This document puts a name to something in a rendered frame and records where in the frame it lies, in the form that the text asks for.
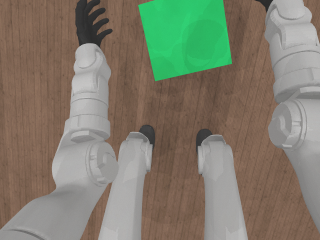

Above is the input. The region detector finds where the robot left forearm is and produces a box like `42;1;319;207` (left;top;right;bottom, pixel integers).
52;43;111;176

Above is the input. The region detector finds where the carton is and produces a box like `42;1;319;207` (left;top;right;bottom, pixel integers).
138;0;232;81

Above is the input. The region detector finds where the right robot upper arm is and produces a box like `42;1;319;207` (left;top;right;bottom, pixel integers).
268;98;320;234

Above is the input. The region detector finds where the robot right foot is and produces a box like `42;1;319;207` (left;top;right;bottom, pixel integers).
196;129;213;175

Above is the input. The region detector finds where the robot left hand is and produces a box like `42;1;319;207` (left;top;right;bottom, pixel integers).
75;0;113;48

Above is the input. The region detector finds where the left robot upper arm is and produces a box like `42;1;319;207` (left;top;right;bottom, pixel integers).
0;139;119;240

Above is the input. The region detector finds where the robot right forearm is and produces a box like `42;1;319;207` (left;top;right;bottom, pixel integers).
264;0;320;104

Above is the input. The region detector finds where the left robot thigh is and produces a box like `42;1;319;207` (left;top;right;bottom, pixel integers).
98;137;153;240

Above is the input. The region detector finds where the robot right hand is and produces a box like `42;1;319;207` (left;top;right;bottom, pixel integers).
255;0;273;13

